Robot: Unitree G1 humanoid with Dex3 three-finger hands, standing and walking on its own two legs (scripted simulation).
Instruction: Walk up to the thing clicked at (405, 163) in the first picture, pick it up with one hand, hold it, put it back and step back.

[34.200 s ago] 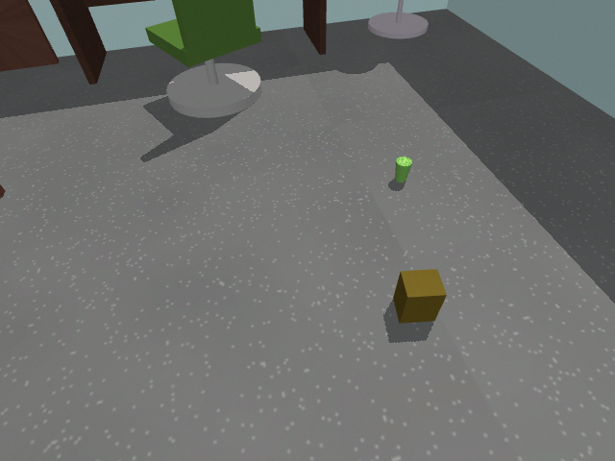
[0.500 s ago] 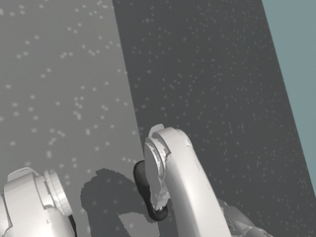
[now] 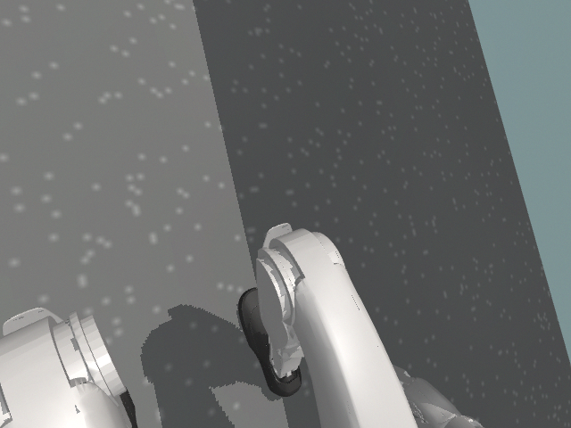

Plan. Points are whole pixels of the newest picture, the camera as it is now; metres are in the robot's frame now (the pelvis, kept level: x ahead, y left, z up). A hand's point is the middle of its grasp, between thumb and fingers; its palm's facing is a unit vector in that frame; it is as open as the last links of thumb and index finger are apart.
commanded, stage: close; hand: left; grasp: from above
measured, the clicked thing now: out of the picture +0.48 +0.36 -0.25
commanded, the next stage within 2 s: settle in 0.94 s
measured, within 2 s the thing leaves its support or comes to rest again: leaves its support in 1.42 s
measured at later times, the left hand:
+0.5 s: hand out of the picture +0.46 +0.37 -0.21, palm faces -0.43 -0.13 -0.89, open 11.1 cm
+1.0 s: hand out of the picture +0.46 +0.37 -0.20, palm faces -0.43 -0.12 -0.89, open 10.5 cm
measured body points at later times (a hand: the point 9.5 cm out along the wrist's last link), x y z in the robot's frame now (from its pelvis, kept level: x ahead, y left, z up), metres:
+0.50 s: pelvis +0.00 +0.00 +0.00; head +0.27 +0.13 +0.34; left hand +0.48 +0.37 -0.16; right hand +0.07 -0.26 -0.06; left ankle +0.06 +0.13 -0.27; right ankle +0.12 -0.13 -0.27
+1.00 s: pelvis +0.00 +0.00 +0.00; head +0.27 +0.12 +0.34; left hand +0.48 +0.37 -0.15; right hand +0.06 -0.26 -0.06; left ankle +0.06 +0.13 -0.27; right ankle +0.12 -0.13 -0.27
